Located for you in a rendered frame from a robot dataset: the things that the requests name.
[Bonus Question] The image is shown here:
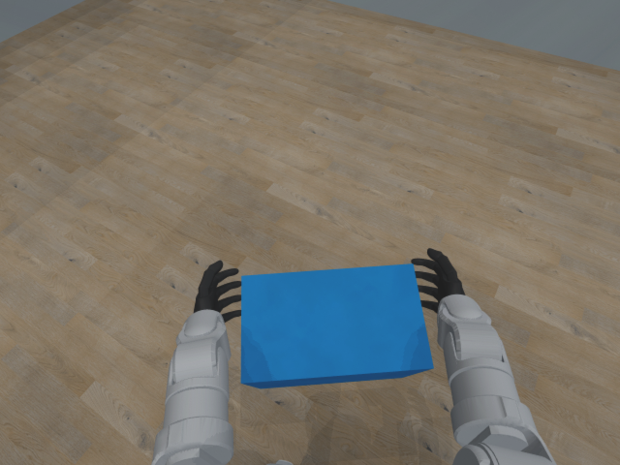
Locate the right robot forearm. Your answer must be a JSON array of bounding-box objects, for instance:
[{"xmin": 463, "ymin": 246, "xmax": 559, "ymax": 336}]
[{"xmin": 437, "ymin": 294, "xmax": 557, "ymax": 465}]

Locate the carton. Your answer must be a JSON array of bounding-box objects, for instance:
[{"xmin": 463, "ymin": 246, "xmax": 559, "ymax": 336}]
[{"xmin": 241, "ymin": 263, "xmax": 434, "ymax": 388}]

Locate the left robot hand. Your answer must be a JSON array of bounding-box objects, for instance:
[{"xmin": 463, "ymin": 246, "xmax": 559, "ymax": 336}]
[{"xmin": 194, "ymin": 261, "xmax": 241, "ymax": 322}]

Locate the right robot hand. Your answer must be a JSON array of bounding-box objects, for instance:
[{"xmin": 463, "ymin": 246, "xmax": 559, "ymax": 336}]
[{"xmin": 411, "ymin": 248, "xmax": 465, "ymax": 313}]

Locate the robot right upper arm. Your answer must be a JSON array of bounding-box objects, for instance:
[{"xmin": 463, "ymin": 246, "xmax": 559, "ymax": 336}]
[{"xmin": 452, "ymin": 442, "xmax": 554, "ymax": 465}]

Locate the left robot forearm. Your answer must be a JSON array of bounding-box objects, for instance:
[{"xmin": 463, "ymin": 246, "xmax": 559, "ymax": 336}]
[{"xmin": 151, "ymin": 310, "xmax": 233, "ymax": 465}]

